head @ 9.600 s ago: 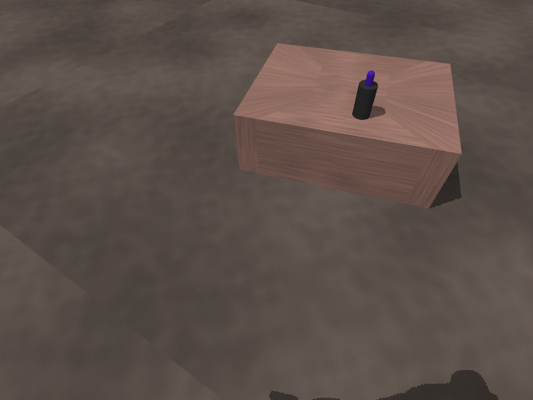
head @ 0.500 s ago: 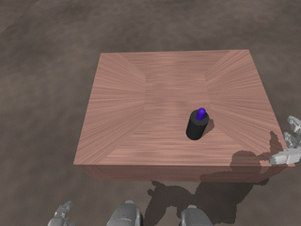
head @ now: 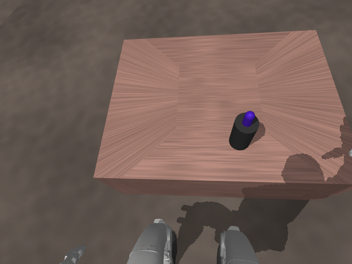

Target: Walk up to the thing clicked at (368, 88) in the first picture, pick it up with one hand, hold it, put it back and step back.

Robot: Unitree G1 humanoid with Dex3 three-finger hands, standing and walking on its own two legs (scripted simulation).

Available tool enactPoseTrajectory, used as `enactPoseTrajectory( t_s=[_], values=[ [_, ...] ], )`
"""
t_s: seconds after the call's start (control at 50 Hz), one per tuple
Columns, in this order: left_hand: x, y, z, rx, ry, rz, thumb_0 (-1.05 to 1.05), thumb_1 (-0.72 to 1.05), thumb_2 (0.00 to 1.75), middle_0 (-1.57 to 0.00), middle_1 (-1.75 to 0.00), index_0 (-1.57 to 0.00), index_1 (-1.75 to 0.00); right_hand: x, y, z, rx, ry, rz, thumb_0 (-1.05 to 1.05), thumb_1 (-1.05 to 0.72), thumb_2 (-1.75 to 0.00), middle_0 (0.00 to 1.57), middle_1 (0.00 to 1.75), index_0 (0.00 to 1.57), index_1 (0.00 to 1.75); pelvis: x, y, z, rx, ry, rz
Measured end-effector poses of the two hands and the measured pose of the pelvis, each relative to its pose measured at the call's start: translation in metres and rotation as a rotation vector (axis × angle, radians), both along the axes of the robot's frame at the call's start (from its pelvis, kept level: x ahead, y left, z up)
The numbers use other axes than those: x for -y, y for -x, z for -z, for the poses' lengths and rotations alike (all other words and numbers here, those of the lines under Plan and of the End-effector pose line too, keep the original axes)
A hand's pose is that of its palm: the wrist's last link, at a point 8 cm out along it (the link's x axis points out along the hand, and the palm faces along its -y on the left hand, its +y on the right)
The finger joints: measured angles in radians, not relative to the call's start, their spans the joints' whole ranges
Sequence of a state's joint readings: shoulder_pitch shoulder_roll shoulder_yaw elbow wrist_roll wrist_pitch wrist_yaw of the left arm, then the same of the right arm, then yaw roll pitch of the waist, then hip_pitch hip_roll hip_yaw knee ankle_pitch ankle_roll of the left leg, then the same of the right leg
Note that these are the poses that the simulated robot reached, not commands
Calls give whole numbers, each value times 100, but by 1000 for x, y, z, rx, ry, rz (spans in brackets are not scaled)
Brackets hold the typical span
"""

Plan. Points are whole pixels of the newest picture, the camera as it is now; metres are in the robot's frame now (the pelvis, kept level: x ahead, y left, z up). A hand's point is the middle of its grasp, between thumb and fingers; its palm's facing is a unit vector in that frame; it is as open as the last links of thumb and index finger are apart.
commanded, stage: go down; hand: right
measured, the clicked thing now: (244, 128) +0.52 -0.16 -0.24
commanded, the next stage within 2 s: approach in 0.52 s
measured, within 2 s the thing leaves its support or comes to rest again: neither
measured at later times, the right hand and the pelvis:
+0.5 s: hand out of the picture +0.43 -0.36 +0.03, palm faces +0.16 +0.99 -0.06, open 17.5 cm; pelvis +0.01 -0.01 -0.01, yaw +1 degrees
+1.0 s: hand (323, 117) +0.46 -0.32 -0.06, palm faces +0.09 +1.00 +0.00, open 17.7 cm; pelvis -0.02 -0.01 -0.10, yaw +2 degrees
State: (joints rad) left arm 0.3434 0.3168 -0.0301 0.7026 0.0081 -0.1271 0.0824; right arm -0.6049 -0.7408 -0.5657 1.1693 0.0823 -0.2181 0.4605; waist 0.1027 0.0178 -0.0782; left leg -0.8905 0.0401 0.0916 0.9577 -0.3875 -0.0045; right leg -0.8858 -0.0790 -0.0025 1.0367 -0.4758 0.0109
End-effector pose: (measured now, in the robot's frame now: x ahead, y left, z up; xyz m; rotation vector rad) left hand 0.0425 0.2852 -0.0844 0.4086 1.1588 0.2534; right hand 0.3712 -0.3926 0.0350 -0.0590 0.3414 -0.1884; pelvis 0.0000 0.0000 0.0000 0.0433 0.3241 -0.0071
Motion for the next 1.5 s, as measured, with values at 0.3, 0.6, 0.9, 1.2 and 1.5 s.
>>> enactPoseTrajectory(
  t_s=[0.3,0.6,0.9,1.2,1.5],
  values=[
    [8,-1,2,-46,13,3,1,93,89,-20,-31,-22,-30,10,-25,-4,69,-12,-14,-2,56,-3,6,5,6,5,7,-4,5,-34,-13,-2],
    [19,8,3,-74,25,-8,1,93,89,-20,-31,-21,-30,14,-35,-4,104,-18,-25,-2,57,-4,7,6,7,6,15,-4,7,-46,-22,-8],
    [12,15,44,-97,6,57,0,93,88,-20,-30,-21,-30,-2,-59,39,271,-33,-71,-1,60,-2,5,5,5,5,12,11,54,-159,-26,-17],
    [19,33,199,-139,43,84,0,93,88,-19,-30,-20,-29,-44,-85,207,350,-53,-111,-2,60,-1,6,4,6,5,6,48,197,-297,-42,-32],
    [30,116,296,-297,71,18,0,91,89,-20,-30,-21,-30,-88,-115,299,347,-29,-129,-2,58,-2,6,4,5,5,10,86,301,-286,-64,-39]
  ],
)
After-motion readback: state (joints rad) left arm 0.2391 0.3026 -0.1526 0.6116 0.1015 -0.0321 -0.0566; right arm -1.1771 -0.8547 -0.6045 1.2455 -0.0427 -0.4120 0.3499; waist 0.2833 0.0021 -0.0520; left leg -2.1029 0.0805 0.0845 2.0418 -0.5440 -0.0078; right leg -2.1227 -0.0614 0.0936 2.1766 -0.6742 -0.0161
